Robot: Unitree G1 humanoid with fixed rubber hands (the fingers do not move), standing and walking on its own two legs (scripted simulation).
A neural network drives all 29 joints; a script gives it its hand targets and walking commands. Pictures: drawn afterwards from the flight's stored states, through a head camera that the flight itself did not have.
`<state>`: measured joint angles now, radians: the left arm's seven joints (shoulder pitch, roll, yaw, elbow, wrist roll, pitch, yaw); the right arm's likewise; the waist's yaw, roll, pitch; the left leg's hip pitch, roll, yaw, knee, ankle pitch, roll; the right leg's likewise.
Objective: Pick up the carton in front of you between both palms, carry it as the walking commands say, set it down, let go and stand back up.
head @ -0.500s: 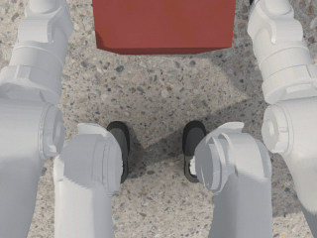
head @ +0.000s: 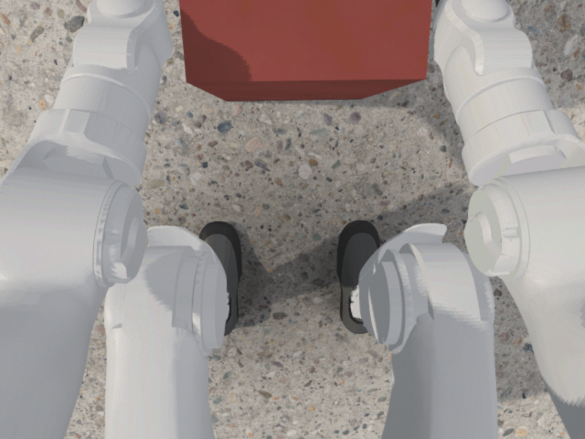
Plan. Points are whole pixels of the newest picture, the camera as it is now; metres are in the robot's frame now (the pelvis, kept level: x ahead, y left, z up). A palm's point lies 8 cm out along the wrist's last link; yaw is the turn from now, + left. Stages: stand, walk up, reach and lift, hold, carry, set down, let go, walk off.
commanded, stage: reach and lift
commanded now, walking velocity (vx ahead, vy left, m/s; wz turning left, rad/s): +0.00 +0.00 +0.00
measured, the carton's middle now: (297, 0) +0.56 +0.00 -0.25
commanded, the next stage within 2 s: none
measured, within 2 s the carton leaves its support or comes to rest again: leaves its support in 0.26 s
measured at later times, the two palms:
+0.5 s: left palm out of the picture +0.53 +0.15 -0.04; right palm out of the picture +0.52 -0.15 -0.04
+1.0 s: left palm out of the picture +0.49 +0.15 +0.10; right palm out of the picture +0.48 -0.15 +0.10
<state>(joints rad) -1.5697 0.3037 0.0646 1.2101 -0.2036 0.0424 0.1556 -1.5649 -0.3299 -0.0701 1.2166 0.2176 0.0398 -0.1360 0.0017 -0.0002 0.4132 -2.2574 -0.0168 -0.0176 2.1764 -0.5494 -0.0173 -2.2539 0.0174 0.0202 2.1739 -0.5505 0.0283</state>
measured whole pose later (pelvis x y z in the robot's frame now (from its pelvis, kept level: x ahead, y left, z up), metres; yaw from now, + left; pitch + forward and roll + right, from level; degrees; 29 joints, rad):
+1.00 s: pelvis +0.01 +0.00 +0.15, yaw +0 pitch +41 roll +0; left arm -0.95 -0.02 0.44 0.63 0.20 0.42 0.06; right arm -0.94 0.02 -0.44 0.62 -0.19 0.42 -0.04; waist -0.01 0.00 -0.19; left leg -1.89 -0.05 -0.04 1.67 -0.49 -0.03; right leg -1.89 0.04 0.05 1.67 -0.49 0.03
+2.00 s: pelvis +0.10 +0.00 +0.39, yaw +0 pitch +1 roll +0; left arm -0.28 -0.16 0.28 0.39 0.23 0.55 0.02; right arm -0.27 0.15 -0.27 0.38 -0.24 0.55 -0.01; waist 0.00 0.00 -0.07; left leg -0.31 -0.02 -0.06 0.55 -0.26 -0.01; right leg -0.31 0.01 0.05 0.56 -0.26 0.01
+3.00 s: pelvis +0.11 +0.00 +0.41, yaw +0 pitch -6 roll +0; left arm -0.26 -0.15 0.23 0.27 0.27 0.69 0.00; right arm -0.25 0.15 -0.22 0.26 -0.27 0.69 0.02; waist 0.00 0.00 0.03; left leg -0.07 -0.01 -0.06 0.37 -0.20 -0.01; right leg -0.08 0.01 0.06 0.38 -0.20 0.01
